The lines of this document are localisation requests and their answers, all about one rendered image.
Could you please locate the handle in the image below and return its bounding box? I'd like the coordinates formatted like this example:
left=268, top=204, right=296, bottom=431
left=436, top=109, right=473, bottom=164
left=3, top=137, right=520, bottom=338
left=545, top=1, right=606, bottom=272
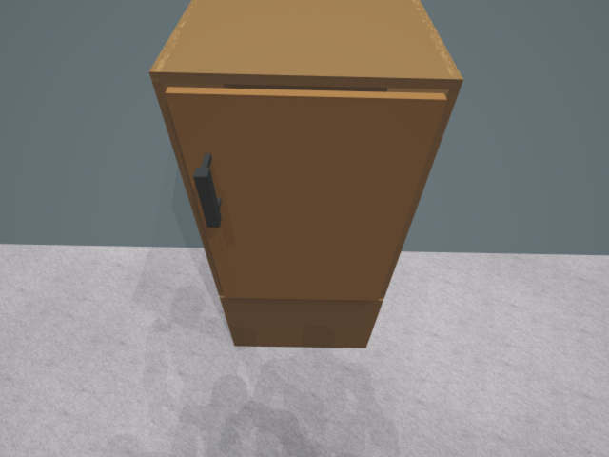
left=193, top=153, right=222, bottom=228

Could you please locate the cupboard door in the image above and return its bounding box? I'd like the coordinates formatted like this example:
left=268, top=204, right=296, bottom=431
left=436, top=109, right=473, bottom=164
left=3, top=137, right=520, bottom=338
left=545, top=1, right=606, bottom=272
left=165, top=87, right=447, bottom=301

